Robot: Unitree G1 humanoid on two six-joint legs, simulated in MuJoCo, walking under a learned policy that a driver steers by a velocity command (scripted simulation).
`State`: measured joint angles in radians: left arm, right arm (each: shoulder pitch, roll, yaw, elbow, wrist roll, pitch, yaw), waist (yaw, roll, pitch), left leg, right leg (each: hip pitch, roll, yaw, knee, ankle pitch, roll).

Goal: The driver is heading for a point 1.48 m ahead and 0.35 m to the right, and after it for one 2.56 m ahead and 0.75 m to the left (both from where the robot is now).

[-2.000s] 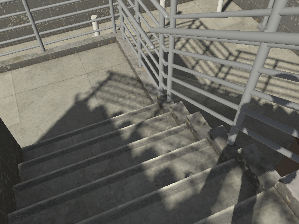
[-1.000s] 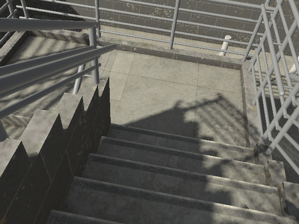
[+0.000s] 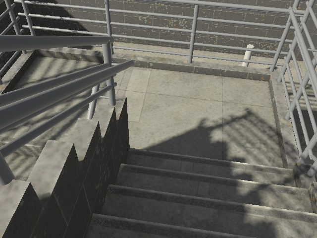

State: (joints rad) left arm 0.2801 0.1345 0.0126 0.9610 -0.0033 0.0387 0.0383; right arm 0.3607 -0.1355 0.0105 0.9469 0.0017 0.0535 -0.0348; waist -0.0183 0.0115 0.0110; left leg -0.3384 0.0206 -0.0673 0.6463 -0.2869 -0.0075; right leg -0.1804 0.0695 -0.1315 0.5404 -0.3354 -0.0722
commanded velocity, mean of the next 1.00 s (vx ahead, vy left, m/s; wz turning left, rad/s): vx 0.17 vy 0.00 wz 0.00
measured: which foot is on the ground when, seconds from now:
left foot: down 0.00-0.52, up 0.54-0.98, down 1.00-1.00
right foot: down 0.00-1.00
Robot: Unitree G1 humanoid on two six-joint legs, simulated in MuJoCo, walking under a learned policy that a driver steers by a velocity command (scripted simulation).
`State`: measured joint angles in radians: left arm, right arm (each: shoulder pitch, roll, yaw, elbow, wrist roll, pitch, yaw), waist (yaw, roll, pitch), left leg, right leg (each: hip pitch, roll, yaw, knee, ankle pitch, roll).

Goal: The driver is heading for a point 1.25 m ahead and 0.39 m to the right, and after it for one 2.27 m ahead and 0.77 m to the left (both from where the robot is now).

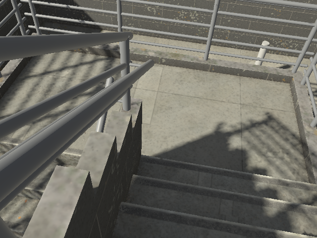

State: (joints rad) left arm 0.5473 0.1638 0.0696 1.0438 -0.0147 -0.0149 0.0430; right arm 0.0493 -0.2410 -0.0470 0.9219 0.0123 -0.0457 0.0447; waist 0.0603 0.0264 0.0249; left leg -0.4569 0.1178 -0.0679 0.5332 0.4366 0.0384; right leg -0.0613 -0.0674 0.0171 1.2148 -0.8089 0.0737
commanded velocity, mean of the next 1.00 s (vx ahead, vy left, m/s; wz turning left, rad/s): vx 0.49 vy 0.00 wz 0.00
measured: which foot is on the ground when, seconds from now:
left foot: down 0.00-0.54, up 0.56-1.00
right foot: down 0.00-0.00, up 0.02-0.50, down 0.52-1.00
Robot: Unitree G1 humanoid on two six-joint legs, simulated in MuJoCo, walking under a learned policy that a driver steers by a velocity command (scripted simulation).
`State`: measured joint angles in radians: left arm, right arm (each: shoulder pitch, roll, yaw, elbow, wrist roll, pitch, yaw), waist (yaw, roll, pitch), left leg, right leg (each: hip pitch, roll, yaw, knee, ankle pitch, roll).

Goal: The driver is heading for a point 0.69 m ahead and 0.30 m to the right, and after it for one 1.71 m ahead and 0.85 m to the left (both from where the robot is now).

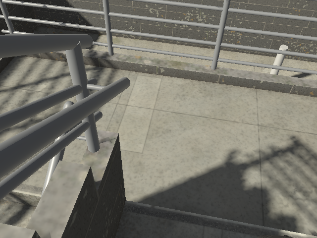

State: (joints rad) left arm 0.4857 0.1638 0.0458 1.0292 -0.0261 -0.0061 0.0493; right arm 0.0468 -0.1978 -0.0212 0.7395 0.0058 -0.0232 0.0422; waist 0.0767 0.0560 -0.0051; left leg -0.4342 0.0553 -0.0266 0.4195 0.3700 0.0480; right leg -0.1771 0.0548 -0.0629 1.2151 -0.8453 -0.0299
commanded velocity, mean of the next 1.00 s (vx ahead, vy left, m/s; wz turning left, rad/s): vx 0.26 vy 0.00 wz -0.45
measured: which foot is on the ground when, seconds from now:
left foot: up 0.00-0.00, down 0.02-0.56, up 0.58-1.00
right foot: down 0.00-0.00, up 0.02-0.56, down 0.58-1.00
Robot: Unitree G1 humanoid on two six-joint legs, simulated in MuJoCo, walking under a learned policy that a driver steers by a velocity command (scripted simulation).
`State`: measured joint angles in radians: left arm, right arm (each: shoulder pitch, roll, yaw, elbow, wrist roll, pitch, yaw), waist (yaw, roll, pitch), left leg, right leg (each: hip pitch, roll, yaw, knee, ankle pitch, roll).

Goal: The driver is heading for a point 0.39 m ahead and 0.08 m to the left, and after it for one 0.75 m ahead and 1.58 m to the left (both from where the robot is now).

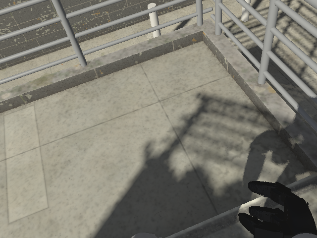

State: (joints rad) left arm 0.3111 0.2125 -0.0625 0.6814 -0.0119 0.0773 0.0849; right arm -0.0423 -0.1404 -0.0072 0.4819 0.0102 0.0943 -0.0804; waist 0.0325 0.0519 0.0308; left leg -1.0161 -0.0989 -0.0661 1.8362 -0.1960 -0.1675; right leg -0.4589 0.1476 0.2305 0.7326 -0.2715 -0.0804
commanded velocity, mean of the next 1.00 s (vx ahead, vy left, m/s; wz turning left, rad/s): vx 0.18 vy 0.00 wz -0.08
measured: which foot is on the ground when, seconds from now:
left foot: up 0.00-0.38, down 0.40-0.98, up 1.00-1.00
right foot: down 0.00-0.48, up 0.50-0.94, down 0.96-1.00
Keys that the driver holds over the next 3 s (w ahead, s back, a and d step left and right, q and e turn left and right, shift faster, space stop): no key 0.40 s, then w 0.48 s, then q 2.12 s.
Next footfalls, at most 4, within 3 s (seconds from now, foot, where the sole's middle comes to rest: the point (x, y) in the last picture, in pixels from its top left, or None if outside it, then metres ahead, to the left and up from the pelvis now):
0.40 left None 0.04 0.17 -0.76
0.96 right None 0.27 -0.09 -0.76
1.30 left None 0.41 0.08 -0.93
1.86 right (230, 223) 0.57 -0.14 -0.93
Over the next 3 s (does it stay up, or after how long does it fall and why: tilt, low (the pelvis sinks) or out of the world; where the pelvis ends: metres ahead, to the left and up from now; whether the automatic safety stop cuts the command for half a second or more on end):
stays up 0.56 -0.07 -0.23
